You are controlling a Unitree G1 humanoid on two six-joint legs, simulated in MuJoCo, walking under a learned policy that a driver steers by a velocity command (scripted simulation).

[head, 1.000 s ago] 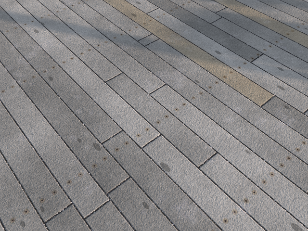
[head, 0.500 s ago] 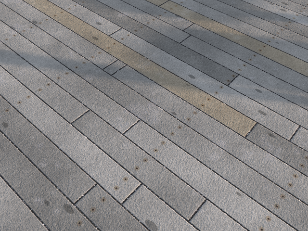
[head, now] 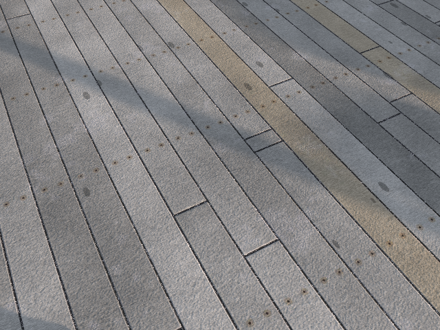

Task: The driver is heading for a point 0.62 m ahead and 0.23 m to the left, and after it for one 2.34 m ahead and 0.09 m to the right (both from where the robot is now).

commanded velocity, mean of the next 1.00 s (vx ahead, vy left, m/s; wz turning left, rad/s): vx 0.45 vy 0.00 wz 0.47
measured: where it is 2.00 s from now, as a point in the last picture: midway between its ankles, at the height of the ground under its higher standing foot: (200, 283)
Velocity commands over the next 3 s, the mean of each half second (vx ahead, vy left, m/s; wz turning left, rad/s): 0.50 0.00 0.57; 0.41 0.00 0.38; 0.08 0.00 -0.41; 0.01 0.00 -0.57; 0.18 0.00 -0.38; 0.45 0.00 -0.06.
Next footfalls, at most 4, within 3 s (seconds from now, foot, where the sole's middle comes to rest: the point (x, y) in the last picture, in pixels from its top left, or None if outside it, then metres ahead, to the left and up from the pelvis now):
0.18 left None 0.27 0.15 -0.78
0.66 right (242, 301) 0.58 0.00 -0.78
1.08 left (153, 283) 0.63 0.29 -0.78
1.44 right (235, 272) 0.68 0.03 -0.78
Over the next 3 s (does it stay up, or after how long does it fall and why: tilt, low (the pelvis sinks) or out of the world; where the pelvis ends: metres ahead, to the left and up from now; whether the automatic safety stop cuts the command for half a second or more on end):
stays up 0.93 0.04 -0.01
